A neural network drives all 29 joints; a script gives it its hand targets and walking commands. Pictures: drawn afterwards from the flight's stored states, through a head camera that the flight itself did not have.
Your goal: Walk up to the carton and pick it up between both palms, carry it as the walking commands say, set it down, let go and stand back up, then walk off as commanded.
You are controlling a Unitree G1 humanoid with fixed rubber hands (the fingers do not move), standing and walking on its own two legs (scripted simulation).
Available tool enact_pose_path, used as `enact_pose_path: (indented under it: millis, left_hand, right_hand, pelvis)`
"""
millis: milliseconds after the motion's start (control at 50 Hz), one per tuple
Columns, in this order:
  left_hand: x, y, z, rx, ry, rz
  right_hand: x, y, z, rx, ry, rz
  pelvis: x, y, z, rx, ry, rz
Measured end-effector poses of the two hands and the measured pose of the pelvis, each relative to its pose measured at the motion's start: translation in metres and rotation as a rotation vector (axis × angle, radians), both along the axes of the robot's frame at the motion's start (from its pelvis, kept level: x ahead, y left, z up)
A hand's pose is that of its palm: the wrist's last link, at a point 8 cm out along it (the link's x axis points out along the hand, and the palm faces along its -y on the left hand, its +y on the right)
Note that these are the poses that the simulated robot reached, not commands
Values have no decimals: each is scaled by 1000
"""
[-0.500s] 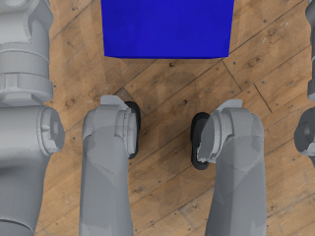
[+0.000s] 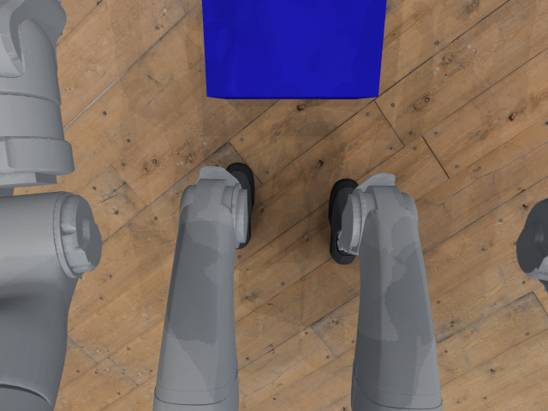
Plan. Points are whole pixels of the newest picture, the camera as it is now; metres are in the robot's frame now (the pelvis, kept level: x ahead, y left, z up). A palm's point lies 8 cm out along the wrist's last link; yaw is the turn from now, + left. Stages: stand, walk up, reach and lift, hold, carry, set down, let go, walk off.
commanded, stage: set down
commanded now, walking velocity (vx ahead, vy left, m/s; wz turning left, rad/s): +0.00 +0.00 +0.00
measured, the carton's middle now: (292, 25) +0.55 +0.02 -0.44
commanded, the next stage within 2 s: let go in 0.50 s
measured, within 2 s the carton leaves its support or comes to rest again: neither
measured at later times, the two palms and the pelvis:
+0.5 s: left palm out of the picture +0.54 +0.25 +0.02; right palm out of the picture +0.56 -0.23 +0.01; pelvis +0.00 +0.00 +0.11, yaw +0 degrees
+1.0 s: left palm out of the picture +0.40 +0.25 +0.11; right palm out of the picture +0.41 -0.23 +0.11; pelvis +0.06 +0.01 +0.19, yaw +1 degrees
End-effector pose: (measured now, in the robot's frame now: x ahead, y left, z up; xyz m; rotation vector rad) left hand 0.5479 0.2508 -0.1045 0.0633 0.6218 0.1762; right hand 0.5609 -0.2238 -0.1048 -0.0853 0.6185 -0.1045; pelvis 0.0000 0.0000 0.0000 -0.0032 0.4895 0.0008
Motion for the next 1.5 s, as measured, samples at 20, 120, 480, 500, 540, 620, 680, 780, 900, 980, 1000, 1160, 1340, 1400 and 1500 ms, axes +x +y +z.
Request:
enact_pose_path:
  millis: [20, 120, 480, 500, 540, 620, 680, 780, 900, 980, 1000, 1160, 1340, 1400, 1500]
  left_hand:
    - [0, 0, 6, -1, 0, -2]
    - [-1, 0, 35, 5, -4, -15]
    - [-3, 3, 122, 6, 31, 3]
    - [-4, 3, 122, 6, 40, 7]
    - [-6, 4, 124, 9, 44, 9]
    - [-13, 1, 122, 32, 46, -19]
    - [-30, -3, 118, 66, 68, -72]
    - [-83, -9, 131, 106, 135, -143]
    - [-127, -1, 176, 103, 158, -132]
    - [-147, -1, 207, 84, 167, -103]
    - [-151, -2, 215, 82, 159, -98]
    - [-188, -18, 247, 56, 150, -95]
    - [-233, -22, 266, 72, 168, -107]
    - [-241, -20, 277, 80, 165, -110]
    - [-247, -25, 286, 67, 172, -120]
  right_hand:
    - [0, 0, 6, 1, -1, 2]
    - [2, 0, 37, -3, -9, 1]
    - [-4, -10, 119, 5, 43, -15]
    - [-6, -11, 119, 4, 53, -16]
    - [-8, -10, 120, -1, 60, -12]
    - [-14, -7, 122, -30, 45, 13]
    - [-31, -4, 121, -77, 56, 42]
    - [-90, -5, 129, -117, 142, 59]
    - [-135, -10, 173, -104, 165, 60]
    - [-148, -8, 207, -68, 145, 50]
    - [-151, -7, 215, -59, 135, 48]
    - [-189, 4, 247, -36, 142, 64]
    - [-240, -6, 268, -80, 158, 54]
    - [-249, -12, 278, -85, 155, 51]
    - [-255, -21, 287, -86, 152, 48]
  pelvis:
    - [0, 0, 5, 0, -1, 0]
    - [-2, 0, 28, -1, -11, 4]
    - [3, 0, 110, 3, -46, -1]
    - [5, 1, 113, 3, -38, -1]
    - [7, 1, 119, 4, -29, -4]
    - [10, 2, 129, 4, -49, -5]
    - [15, 2, 136, 6, -77, -5]
    - [29, 4, 155, 6, -136, -5]
    - [41, 5, 176, 2, -213, 2]
    - [56, 6, 187, 2, -183, 9]
    - [60, 5, 190, 4, -184, 8]
    - [88, 0, 212, 18, -292, 4]
    - [116, -4, 235, 22, -425, -5]
    - [126, -5, 241, 23, -460, -11]
    - [139, -7, 246, 23, -512, -17]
